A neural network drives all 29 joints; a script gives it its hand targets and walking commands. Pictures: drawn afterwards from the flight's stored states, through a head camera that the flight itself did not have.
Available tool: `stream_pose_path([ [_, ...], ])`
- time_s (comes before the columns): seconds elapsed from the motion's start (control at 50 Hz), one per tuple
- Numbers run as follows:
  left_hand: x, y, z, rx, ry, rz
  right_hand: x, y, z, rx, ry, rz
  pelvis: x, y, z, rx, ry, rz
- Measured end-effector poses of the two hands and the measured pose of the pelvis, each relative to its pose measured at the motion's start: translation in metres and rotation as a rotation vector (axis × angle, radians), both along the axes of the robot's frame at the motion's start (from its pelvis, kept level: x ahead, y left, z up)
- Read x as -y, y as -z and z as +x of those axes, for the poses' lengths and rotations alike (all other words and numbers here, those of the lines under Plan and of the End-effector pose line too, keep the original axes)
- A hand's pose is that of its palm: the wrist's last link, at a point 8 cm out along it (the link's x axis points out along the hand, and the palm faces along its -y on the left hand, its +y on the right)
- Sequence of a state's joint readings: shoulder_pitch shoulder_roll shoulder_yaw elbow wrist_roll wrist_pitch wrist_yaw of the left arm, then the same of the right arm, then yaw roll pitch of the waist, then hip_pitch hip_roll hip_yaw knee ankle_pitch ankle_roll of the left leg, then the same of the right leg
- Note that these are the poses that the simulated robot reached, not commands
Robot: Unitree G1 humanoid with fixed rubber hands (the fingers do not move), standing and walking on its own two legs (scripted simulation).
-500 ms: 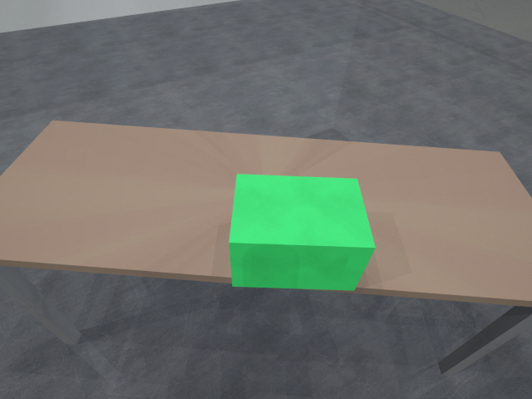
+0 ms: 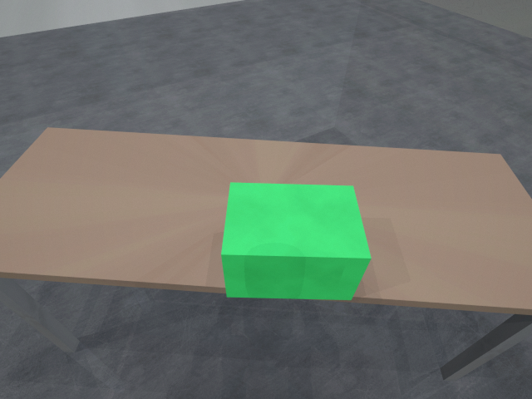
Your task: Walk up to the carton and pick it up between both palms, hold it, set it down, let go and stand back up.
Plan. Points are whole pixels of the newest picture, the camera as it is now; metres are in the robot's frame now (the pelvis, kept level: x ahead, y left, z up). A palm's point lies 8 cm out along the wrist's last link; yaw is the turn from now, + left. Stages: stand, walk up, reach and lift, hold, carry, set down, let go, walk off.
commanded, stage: stand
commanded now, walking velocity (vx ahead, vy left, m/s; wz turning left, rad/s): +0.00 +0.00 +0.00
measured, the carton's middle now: (290, 241) +0.44 -0.05 -0.07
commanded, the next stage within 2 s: none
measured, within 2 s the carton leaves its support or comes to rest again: neither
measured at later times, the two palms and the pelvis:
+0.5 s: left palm out of the picture +0.00 +0.24 -0.13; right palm out of the picture +0.01 -0.25 -0.13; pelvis +0.00 +0.00 +0.00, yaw +0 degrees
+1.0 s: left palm out of the picture +0.00 +0.23 -0.14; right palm out of the picture +0.00 -0.25 -0.13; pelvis +0.01 -0.01 +0.00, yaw +0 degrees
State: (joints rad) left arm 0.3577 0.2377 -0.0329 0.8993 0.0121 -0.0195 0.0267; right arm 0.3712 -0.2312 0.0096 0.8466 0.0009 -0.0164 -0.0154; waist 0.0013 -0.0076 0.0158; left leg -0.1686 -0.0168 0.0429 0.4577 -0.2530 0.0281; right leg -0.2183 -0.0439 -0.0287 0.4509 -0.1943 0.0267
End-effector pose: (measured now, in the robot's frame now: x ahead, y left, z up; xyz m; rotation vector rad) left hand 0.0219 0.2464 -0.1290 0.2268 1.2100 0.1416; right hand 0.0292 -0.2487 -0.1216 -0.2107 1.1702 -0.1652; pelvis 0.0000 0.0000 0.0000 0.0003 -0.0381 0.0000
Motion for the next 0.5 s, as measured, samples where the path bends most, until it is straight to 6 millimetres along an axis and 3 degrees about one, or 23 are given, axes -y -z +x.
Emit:
stream_pose_path([
  [0.5,0.007,0.004,-0.021,-0.080,-0.035,-0.002,-0.001,0.007,-0.021,-0.080,0.028,0.012,0.005,-0.001,0.000,0.000,-0.001,0.001],
])
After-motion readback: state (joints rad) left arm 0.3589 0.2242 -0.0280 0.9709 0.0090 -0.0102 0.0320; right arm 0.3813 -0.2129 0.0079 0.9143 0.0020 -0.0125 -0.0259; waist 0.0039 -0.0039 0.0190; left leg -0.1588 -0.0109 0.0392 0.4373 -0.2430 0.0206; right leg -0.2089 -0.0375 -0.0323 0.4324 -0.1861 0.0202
